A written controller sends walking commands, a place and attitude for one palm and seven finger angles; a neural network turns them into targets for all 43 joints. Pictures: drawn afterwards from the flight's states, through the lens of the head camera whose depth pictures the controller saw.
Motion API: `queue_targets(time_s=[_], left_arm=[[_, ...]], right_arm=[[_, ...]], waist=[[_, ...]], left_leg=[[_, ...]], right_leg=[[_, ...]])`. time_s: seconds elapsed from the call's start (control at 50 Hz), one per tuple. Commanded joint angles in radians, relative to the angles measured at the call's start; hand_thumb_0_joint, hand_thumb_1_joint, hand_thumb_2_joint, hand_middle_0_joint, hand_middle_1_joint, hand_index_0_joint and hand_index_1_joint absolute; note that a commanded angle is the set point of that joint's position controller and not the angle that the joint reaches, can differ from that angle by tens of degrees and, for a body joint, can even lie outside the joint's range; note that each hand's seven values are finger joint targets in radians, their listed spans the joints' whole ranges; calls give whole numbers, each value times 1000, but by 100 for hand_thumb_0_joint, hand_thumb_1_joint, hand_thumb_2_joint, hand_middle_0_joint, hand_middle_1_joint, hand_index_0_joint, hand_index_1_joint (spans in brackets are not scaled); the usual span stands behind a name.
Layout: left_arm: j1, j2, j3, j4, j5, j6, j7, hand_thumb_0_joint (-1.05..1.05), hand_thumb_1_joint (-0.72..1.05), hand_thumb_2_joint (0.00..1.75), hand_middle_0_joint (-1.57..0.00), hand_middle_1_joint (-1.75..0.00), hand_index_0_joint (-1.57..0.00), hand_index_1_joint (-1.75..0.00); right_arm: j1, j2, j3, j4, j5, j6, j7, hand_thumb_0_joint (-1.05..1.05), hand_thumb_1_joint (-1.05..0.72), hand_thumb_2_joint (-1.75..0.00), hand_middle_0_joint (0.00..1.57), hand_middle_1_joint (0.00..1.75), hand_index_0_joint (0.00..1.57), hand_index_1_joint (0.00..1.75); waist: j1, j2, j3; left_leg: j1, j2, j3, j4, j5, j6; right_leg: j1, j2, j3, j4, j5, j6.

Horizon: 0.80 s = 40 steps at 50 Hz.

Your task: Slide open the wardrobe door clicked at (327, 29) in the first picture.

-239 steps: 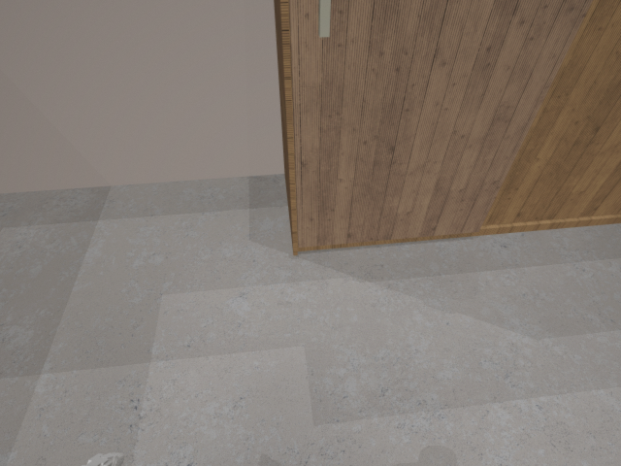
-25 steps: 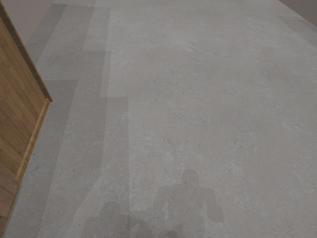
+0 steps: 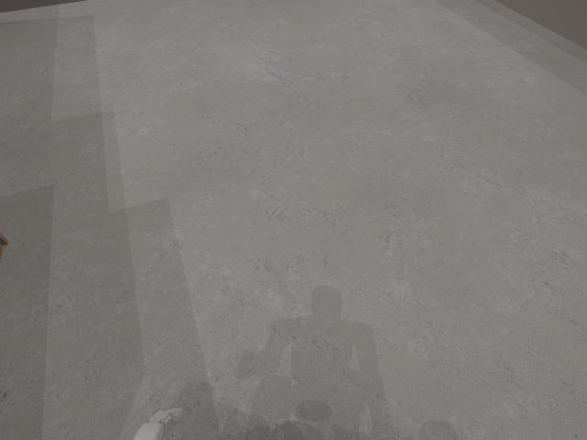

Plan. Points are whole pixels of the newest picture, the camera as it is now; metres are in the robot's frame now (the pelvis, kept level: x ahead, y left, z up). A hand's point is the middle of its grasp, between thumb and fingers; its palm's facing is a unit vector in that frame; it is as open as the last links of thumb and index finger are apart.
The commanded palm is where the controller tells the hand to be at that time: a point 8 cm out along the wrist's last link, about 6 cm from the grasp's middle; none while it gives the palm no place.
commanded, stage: turn to face it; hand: left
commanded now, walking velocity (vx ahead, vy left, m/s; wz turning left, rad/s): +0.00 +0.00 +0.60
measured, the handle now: out of the picture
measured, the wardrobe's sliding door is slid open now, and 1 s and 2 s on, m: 0.00 0.00 0.00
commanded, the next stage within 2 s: none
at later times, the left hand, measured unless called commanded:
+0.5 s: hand out of the picture +0.01 +0.27 -0.17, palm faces +0.32 -0.91 -0.24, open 7.3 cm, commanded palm none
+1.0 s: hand out of the picture -0.06 +0.17 -0.14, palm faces +0.58 -0.77 -0.27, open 7.3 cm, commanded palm none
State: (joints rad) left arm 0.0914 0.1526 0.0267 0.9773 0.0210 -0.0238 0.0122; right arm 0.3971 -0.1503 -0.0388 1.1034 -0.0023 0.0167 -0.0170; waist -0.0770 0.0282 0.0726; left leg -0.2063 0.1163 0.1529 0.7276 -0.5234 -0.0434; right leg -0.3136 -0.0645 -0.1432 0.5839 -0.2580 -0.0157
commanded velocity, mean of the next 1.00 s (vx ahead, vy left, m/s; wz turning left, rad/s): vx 0.00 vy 0.00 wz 0.60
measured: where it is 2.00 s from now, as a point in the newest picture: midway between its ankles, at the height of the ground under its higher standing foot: outside the picture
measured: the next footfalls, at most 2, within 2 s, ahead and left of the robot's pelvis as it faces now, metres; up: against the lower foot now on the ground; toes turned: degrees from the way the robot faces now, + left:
left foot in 0.30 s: +0.05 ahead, +0.14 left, +0.00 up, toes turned +20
right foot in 0.78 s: +0.08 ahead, -0.11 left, +0.00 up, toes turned +24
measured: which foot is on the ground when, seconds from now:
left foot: up 0.00-0.28, down 0.30-0.78, up 0.80-1.00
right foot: down 0.00-0.30, up 0.32-0.76, down 0.78-1.00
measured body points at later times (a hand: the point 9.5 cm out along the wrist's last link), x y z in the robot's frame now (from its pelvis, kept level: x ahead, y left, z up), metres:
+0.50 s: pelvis -0.01 +0.04 +0.01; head +0.01 +0.07 +0.45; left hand -0.01 +0.32 -0.15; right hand +0.13 -0.20 -0.12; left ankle +0.01 +0.13 -0.73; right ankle +0.01 -0.12 -0.65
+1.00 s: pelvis -0.01 -0.02 +0.01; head +0.03 -0.03 +0.46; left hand -0.09 +0.21 -0.12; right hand +0.21 -0.20 -0.14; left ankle -0.09 +0.10 -0.65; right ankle +0.04 -0.12 -0.73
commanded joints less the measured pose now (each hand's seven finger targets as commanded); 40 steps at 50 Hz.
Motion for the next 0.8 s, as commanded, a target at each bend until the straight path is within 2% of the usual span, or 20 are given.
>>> queue_targets(time_s=[0.0,0.08,0.12,0.18,0.22,0.24,0.26,0.28,0.3,0.32,0.36,0.4,0.5,0.6,0.66,0.7,0.72,0.74,0.76,0.78], left_arm=[[161,202,54,3,0,4,31,0,90,90,-20,-30,-20,-30],[58,180,54,-52,7,16,36,0,90,90,-20,-30,-20,-30],[49,185,63,-63,12,21,35,0,90,90,-20,-30,-20,-30],[53,194,76,-83,14,27,33,0,90,90,-20,-30,-20,-30],[47,200,79,-95,7,36,30,0,90,90,-20,-30,-20,-30],[46,187,78,-104,-2,45,25,0,90,90,-20,-30,-20,-30],[70,134,73,-131,-10,55,16,0,90,90,-20,-30,-20,-30],[8,92,63,-183,-7,57,13,0,90,90,-20,-30,-20,-30],[-13,110,61,-193,3,63,15,0,90,90,-20,-30,-20,-30],[-13,104,69,-179,5,58,12,0,90,90,-20,-30,-20,-30],[43,135,80,-139,6,53,-1,0,90,90,-20,-30,-20,-30],[87,146,81,-114,2,53,-6,0,90,90,-20,-30,-20,-30],[79,155,75,-126,-4,58,1,0,90,90,-20,-30,-20,-30],[76,158,69,-144,-7,56,5,0,90,90,-20,-30,-20,-30],[125,148,64,-143,-14,51,10,0,90,90,-20,-30,-20,-30],[203,159,66,-131,-14,42,13,0,90,90,-20,-30,-20,-30],[252,176,72,-122,-13,36,17,0,90,90,-20,-30,-20,-30],[279,253,87,-127,3,27,24,0,90,90,-20,-30,-20,-30],[226,325,90,-155,10,29,26,0,90,90,-20,-30,-20,-30],[169,294,88,-175,0,25,31,0,90,90,-20,-30,-20,-30]], right_arm=[[-65,-68,-25,-90,-1,1,-6,0,-90,-90,20,30,20,30],[-24,-50,-34,-92,-12,26,15,0,-90,-90,20,30,20,30],[-48,-48,-38,-117,-15,27,24,0,-90,-90,20,30,20,30],[-82,-60,-43,-160,-16,19,31,0,-90,-90,20,30,20,30],[-44,-81,-49,-169,-19,12,33,0,-90,-90,20,30,20,30],[-4,-115,-57,-163,-22,7,35,0,-90,-90,20,30,20,30],[18,-210,-76,-177,-27,-1,33,0,-90,-90,20,30,20,30],[58,-297,-96,-191,-34,-8,25,0,-90,-90,20,30,20,30],[45,-308,-96,-184,-30,-12,14,0,-90,-90,20,30,20,30],[-21,-289,-90,-195,-28,-13,5,0,-90,-90,20,30,20,30],[-152,-228,-65,-237,-27,-22,1,0,-90,-90,20,30,20,30],[-178,-224,-61,-250,-21,-29,0,0,-90,-90,20,30,20,30],[-152,-252,-73,-244,-19,-16,6,0,-90,-90,20,30,20,30],[-163,-275,-85,-248,-22,0,13,0,-90,-90,20,30,20,30],[-200,-284,-90,-262,-25,10,16,0,-90,-90,20,30,20,30],[-240,-281,-94,-276,-21,15,21,0,-90,-90,20,30,20,30],[-253,-260,-93,-286,-15,18,24,0,-90,-90,20,30,20,30],[-245,-194,-87,-302,-6,22,30,0,-90,-90,20,30,20,30],[-245,-157,-78,-330,-14,19,31,0,-90,-90,20,30,20,30],[-263,-211,-87,-323,-28,24,32,0,-90,-90,20,30,20,30]], waist=[[113,-197,-114],[56,-190,-66],[59,-214,-35],[66,-234,-50],[41,-178,-81],[16,-70,-95],[8,211,-83],[-31,353,-66],[-18,244,-94],[5,228,-111],[56,149,-88],[67,100,-119],[43,65,-127],[32,119,-118],[51,132,-126],[86,118,-143],[110,89,-153],[125,-131,-136],[116,-360,-84],[104,-294,-78]], left_leg=[[-281,-17,-121,363,-74,0],[-231,-17,-73,340,43,-15],[-216,-16,-50,271,61,-14],[-204,-20,-23,124,83,-9],[-104,-41,6,-53,216,-7],[-14,-36,-17,-174,320,2],[33,136,-325,-311,438,84],[6,334,-602,-454,559,208],[0,344,-640,-462,455,225],[-2,285,-598,-454,365,203],[-42,176,-428,-436,360,168],[-16,132,-359,-431,438,168],[63,132,-407,-431,446,209],[34,118,-487,-425,377,220],[-38,95,-522,-402,392,212],[-94,52,-510,-353,398,179],[-188,6,-480,-304,330,135],[-374,-107,-366,-93,157,60],[-492,-209,-195,163,-19,-2],[-442,-143,-250,313,-7,16]], right_leg=[[260,-352,210,-182,714,-170],[61,-309,61,-251,306,-108],[13,-307,36,-263,183,-91],[40,-320,20,-207,151,-84],[25,-296,-29,-92,112,-43],[-36,-261,-53,25,27,-8],[-208,-139,-85,239,-206,64],[-319,-43,-23,486,-431,100],[-349,-58,96,614,-358,82],[-382,-54,136,676,-270,84],[-331,-64,144,664,-117,94],[-282,-53,137,609,-76,100],[-251,-27,138,442,-121,108],[-176,6,138,296,-171,97],[-55,35,130,163,-175,81],[74,52,113,-18,-86,72],[205,28,120,-174,-13,60],[311,-173,329,-345,-144,-7],[241,-414,554,-410,-175,-111],[122,-411,499,-401,-125,-125]])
